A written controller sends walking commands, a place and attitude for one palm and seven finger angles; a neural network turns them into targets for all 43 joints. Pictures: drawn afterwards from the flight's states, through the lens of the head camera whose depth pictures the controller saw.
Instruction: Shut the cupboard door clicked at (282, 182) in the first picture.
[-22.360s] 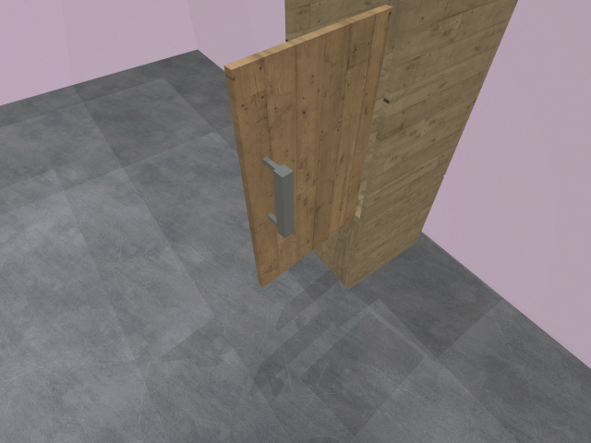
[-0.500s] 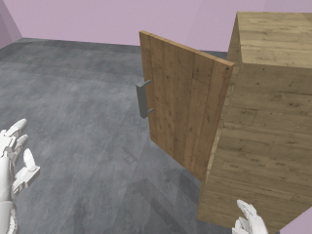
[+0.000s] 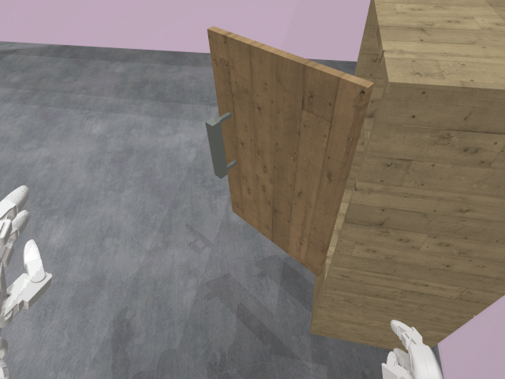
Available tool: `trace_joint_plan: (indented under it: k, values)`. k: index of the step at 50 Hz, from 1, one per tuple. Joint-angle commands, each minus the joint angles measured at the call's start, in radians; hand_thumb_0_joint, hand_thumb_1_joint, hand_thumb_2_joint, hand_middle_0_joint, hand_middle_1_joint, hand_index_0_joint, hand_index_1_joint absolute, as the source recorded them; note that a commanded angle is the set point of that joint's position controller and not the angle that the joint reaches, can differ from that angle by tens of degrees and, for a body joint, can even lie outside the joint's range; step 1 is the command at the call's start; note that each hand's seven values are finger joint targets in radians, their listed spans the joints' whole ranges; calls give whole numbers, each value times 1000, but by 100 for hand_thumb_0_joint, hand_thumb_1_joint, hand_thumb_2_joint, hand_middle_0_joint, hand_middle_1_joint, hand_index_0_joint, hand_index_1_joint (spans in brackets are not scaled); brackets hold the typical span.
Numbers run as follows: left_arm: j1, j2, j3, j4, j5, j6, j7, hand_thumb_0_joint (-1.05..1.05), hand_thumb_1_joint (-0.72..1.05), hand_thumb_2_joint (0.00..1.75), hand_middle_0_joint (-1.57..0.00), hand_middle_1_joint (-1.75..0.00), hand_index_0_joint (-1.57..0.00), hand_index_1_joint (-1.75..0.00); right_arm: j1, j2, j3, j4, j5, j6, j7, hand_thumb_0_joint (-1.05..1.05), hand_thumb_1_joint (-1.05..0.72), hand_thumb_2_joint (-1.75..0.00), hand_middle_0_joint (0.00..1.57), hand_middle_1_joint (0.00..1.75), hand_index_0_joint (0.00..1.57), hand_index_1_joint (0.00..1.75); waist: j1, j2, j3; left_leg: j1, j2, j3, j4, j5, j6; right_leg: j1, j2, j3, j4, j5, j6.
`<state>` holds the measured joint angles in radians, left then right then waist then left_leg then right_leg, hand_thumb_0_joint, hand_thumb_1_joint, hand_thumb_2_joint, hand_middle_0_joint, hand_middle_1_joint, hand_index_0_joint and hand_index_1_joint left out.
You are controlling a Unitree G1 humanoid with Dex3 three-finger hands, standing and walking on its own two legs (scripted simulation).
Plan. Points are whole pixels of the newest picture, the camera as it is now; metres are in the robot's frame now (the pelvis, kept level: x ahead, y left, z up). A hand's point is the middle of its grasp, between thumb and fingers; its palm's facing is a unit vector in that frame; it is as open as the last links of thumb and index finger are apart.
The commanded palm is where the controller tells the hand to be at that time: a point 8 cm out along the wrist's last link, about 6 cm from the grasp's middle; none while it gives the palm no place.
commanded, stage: step back with the hand held close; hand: left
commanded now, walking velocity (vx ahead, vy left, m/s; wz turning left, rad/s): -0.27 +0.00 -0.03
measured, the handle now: (223, 145) +0.64 +0.13 -0.02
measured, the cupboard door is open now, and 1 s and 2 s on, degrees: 58 58 58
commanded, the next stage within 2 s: stop stepping back and stand still in 1.10 s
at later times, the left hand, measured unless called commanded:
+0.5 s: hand out of the picture +0.11 +0.28 +0.15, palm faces +0.48 -0.76 -0.45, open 7.4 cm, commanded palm +0.06 +0.31 +0.18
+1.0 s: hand out of the picture +0.02 +0.28 +0.16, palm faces +0.50 -0.71 -0.50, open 7.4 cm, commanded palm -0.04 +0.31 +0.18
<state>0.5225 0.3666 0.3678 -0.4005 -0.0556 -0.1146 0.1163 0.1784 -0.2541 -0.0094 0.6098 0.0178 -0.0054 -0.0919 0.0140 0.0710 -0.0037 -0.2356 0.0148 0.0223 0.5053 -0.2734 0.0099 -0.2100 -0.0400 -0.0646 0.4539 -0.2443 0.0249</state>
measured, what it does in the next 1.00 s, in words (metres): walks backwards: right foot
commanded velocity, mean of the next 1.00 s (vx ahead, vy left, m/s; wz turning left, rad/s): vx -0.33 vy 0.00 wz -0.05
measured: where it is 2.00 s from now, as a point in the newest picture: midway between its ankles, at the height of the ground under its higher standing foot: outside the picture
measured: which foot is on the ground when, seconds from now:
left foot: down 0.00-1.00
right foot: down 0.00-0.76, up 0.78-0.82, down 0.84-1.00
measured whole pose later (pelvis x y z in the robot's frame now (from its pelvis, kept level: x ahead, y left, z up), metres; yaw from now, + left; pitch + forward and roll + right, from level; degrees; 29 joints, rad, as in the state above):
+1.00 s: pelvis -0.16 +0.00 -0.02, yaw +5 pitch +0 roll -3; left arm 0.56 0.45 0.49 -0.55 -0.03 -0.24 0.15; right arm 0.21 -0.20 -0.01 0.63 0.00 -0.08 -0.08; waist -0.01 0.00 0.03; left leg -0.58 0.04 0.01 0.69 -0.29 0.01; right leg -0.40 0.05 0.01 0.66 -0.27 0.01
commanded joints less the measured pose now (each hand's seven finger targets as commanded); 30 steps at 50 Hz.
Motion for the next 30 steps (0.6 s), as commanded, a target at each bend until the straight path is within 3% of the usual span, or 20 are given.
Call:
trace_joint_plan:
  k: [1,2,5,11,16,17,20,22,24,26,27,28,30]
  values:
    - [-11,256,186,-300,-14,-73,40,0,90,90,-20,-30,-20,-30,-105,-98,-39,-208,-4,-23,-20,0,-90,-90,20,30,20,30,-5,-11,-208,34,59,-44,-52,518,14,119,-33,32,53,470,-18]
    - [-5,281,212,-311,-14,-73,42,0,90,90,-20,-30,-20,-30,-110,-105,-40,-208,-8,-20,-23,0,-90,-90,20,30,20,30,0,17,-219,25,68,-55,-55,545,15,126,-26,32,69,471,-17]
    - [7,261,201,-297,-18,-69,46,0,90,90,-20,-30,-20,-30,-96,-101,-41,-221,-6,-7,-25,0,-90,-90,20,30,20,30,-4,-9,-199,-35,82,-61,-63,500,16,134,-18,41,85,451,-14]
    - [22,228,185,-258,-10,-80,48,0,90,90,-20,-30,-20,-30,-88,-116,-42,-218,-6,-16,-21,0,-90,-90,20,30,20,30,-8,37,-126,-256,114,-103,-149,141,47,171,9,54,115,266,-5]
    - [-23,219,187,-279,12,-107,49,0,90,90,-20,-30,-20,-30,-86,-122,-39,-226,-4,-39,-18,0,-90,-90,20,30,20,30,-12,68,-72,-511,127,-139,-216,-287,81,268,29,67,176,164,0]
    - [-41,245,208,-294,21,-114,49,0,90,90,-20,-30,-20,-30,-91,-129,-40,-224,-8,-46,-19,0,-90,-90,20,30,20,30,-11,78,-64,-551,130,-156,-225,-347,89,286,35,73,183,141,0]
    - [-73,225,193,-316,31,-131,52,0,90,90,-20,-30,-20,-30,-74,-124,-38,-223,-10,-63,-18,0,-90,-90,20,30,20,30,-15,70,-61,-597,127,-149,-197,-418,94,277,33,85,202,82,-3]
    - [-103,250,211,-338,41,-141,56,0,90,90,-20,-30,-20,-30,-69,-128,-41,-215,-14,-76,-18,0,-90,-90,20,30,20,30,-15,52,-64,-592,113,-142,-161,-446,89,249,22,107,172,9,-8]
    - [-108,234,198,-339,41,-151,60,0,90,90,-20,-30,-20,-30,-57,-117,-39,-211,-17,-89,-17,0,-90,-90,20,30,20,30,-19,8,-51,-541,84,-121,-94,-432,75,152,-6,147,103,-77,-23]
    - [-119,231,183,-343,38,-155,66,0,90,90,-20,-30,-20,-30,-45,-107,-39,-199,-20,-97,-11,0,-90,-90,20,30,20,30,-25,-33,-33,-436,41,-85,14,-375,47,-6,-61,226,-16,-212,-55]
    - [-130,260,204,-352,37,-157,71,0,90,90,-20,-30,-20,-30,-38,-109,-41,-185,-26,-100,-10,0,-90,-90,20,30,20,30,-26,-58,-37,-366,26,-75,56,-334,31,-81,-91,249,-73,-277,-71]
    - [-124,237,175,-337,30,-157,74,0,90,90,-20,-30,-20,-30,-33,-89,-31,-177,-27,-100,-8,0,-90,-90,20,30,20,30,-30,-91,-28,-285,10,-59,101,-267,16,-172,-123,255,-121,-315,-86]
    - [-116,242,171,-318,24,-158,85,0,90,90,-20,-30,-20,-30,-28,-90,-29,-159,-28,-97,-5,0,-90,-90,20,30,20,30,-36,-102,-35,-197,6,-51,121,-209,8,-255,-132,222,-148,-325,-85]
